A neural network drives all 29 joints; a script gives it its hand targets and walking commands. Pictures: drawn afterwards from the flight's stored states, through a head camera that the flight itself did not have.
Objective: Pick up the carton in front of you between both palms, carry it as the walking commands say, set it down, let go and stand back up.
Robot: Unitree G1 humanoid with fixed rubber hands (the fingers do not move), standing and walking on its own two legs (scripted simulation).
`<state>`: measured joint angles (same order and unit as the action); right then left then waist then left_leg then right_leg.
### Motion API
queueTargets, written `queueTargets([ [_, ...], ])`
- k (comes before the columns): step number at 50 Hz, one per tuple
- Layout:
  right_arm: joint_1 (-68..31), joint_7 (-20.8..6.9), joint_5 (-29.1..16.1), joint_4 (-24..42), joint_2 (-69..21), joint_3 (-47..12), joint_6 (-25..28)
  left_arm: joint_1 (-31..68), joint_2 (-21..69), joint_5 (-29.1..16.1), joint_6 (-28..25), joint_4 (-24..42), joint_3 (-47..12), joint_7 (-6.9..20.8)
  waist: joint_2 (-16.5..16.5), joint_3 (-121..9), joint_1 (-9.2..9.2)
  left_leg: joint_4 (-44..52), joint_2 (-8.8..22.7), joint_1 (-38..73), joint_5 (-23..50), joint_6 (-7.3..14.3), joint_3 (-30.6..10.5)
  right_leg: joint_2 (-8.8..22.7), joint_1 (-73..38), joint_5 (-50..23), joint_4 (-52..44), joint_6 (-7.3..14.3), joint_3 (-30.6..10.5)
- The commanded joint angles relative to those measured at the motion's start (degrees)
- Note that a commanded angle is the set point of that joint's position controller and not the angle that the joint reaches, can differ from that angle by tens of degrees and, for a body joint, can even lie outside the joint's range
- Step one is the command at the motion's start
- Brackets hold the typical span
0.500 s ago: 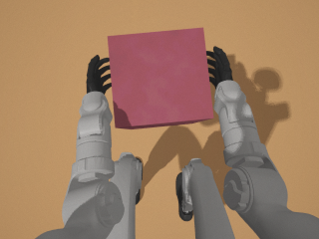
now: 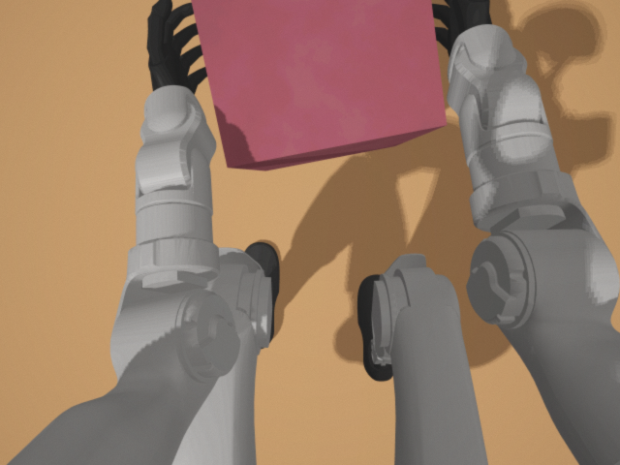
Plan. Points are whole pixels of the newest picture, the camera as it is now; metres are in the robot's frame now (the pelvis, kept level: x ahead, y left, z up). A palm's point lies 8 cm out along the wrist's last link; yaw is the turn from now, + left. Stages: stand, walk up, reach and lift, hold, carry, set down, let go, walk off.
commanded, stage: set down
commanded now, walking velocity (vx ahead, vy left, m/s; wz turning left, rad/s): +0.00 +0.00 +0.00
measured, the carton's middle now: (317, 73) +0.53 +0.02 -0.22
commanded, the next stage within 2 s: none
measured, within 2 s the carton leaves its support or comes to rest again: rests again in 1.36 s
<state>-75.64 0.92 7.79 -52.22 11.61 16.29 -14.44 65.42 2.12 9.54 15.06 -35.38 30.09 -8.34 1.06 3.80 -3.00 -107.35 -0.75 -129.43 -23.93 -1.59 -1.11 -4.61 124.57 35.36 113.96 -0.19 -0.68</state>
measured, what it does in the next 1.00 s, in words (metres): lowers itself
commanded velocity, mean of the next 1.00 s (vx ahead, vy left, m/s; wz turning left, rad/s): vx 0.00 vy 0.00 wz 0.00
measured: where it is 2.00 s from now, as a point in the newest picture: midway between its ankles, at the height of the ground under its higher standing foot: (317, 329)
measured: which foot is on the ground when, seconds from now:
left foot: down 0.00-1.00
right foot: down 0.00-1.00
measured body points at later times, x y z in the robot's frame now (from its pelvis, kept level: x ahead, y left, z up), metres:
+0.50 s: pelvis +0.01 -0.01 -0.05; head +0.37 -0.04 +0.22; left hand +0.53 +0.18 -0.20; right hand +0.57 -0.12 -0.23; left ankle +0.14 +0.13 -0.40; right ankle +0.08 -0.11 -0.40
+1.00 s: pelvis +0.00 -0.01 -0.06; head +0.36 -0.03 +0.20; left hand +0.53 +0.20 -0.22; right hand +0.57 -0.11 -0.24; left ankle +0.14 +0.13 -0.40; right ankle +0.08 -0.11 -0.40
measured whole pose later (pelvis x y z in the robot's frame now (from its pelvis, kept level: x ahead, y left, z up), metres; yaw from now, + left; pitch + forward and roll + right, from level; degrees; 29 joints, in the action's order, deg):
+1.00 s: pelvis +0.00 -0.01 -0.06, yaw +1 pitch +40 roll +3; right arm -85.5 -0.8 8.1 -63.0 15.1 9.8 -11.4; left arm 79.7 -9.8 6.7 10.1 -57.5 33.8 -2.4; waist -2.8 15.1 -4.8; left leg -118.9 -2.4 -133.1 -26.3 -4.1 -1.4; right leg -5.7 129.1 38.2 127.1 0.5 -1.3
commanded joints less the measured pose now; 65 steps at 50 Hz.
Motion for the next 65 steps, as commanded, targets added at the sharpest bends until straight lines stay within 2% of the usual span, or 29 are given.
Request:
queueTargets([
  [1,-30.2,-13.4,-7.2,2.3,-49.5,-21.3,2.1,40.5,43.1,-7.0,-1.9,0.1,-29.8,11.7,1.7,-65.8,-1.19,0.1,-6.1,49.3,15.5,-1.1,4.9,-4.1,-19.7,-13.4,-11.3,0.1,1.9],
  [3,-31.9,-13.2,-8.2,2.5,-48.9,-22.5,2.4,40.8,42.3,-7.9,-2.3,-0.4,-29.9,11.8,2.4,-65.5,-1.52,-1.5,-5.9,49.0,16.0,-0.9,5.1,-3.9,-19.9,-13.7,-10.0,0.0,1.9],
  [8,-34.3,-12.7,-7.9,2.0,-46.5,-23.3,3.8,34.7,44.3,-8.2,-2.2,-9.8,-23.8,13.8,7.2,-57.6,-1.40,-4.9,-5.7,40.7,18.0,-0.2,4.5,-3.0,-18.5,-17.0,-7.9,-0.1,1.1],
  [15,-35.5,-10.8,-10.2,6.2,-49.0,-27.8,4.8,33.5,46.0,-11.0,-2.6,-11.3,-22.6,16.7,11.4,-63.6,-1.87,-8.1,-5.4,32.3,22.9,-0.6,5.3,-1.9,-30.1,-31.7,-4.6,-0.4,-0.7],
  [19,-35.1,-10.0,-10.3,5.6,-49.7,-28.1,4.7,33.9,44.8,-11.1,-2.5,-11.7,-21.1,17.6,12.2,-61.7,-2.69,-8.7,-5.2,26.4,20.5,-0.9,6.1,-1.7,-32.6,-33.3,-3.8,-0.4,-1.7],
  [24,-35.8,-9.5,-9.9,2.9,-48.0,-26.5,5.3,34.8,42.8,-10.2,-3.0,-13.1,-19.1,17.6,11.5,-56.4,-3.28,-9.2,-5.1,25.9,17.8,-0.7,6.2,-2.0,-26.8,-27.1,-3.7,0.0,-1.3],
  [29,-36.2,-9.7,-8.5,-0.4,-44.4,-23.0,5.6,36.0,40.9,-8.6,-3.3,-15.2,-16.6,17.3,9.1,-50.3,-2.97,-9.3,-5.0,25.9,14.0,-0.5,5.9,-2.3,-20.1,-19.4,-4.1,0.8,-1.1],
  [33,-35.8,-10.0,-7.1,-2.4,-41.9,-20.8,5.8,36.2,39.2,-7.5,-3.5,-16.8,-14.9,17.1,8.2,-45.7,-2.46,-9.2,-5.1,25.7,12.6,-0.4,5.5,-2.3,-16.5,-16.5,-4.0,1.2,-0.8],
  [37,-36.0,-10.3,-6.9,-2.7,-39.8,-20.4,6.3,35.8,37.8,-7.1,-4.1,-18.4,-13.7,16.8,7.5,-43.1,-2.32,-9.5,-5.1,26.6,13.0,-0.2,5.1,-2.1,-14.5,-15.8,-3.3,1.3,-0.8],
  [47,-31.2,-10.7,-2.6,-6.2,-34.1,-16.5,5.6,34.4,33.2,-5.9,-4.4,-22.5,-10.7,16.6,5.3,-34.9,0.03,-9.7,-5.4,24.7,10.1,-0.5,4.4,-1.4,-11.3,-13.3,-2.8,1.9,-1.3],
  [59,-26.7,-11.0,2.1,-8.9,-27.6,-12.1,4.0,32.9,26.4,-4.8,-4.3,-25.4,-7.4,16.0,4.8,-28.3,1.87,-9.7,-5.6,22.5,5.8,-0.7,4.1,-0.4,-11.1,-10.3,-2.5,2.4,-1.6],
  [63,-26.7,-10.3,2.4,-9.7,-23.5,-11.8,4.5,32.2,23.4,-5.3,-5.2,-25.4,-6.6,14.8,5.0,-28.9,1.86,-10.2,-5.0,23.7,6.4,-1.4,4.2,0.1,-12.7,-11.2,-1.9,1.9,-1.6],
  [65,-25.7,-8.6,2.4,-9.7,-15.9,-10.8,5.4,29.7,16.8,-5.3,-6.4,-25.6,-4.8,13.2,4.8,-29.6,1.58,-10.3,-4.3,25.1,7.3,-2.1,4.4,0.8,-13.9,-12.2,-1.8,1.4,-1.7],
])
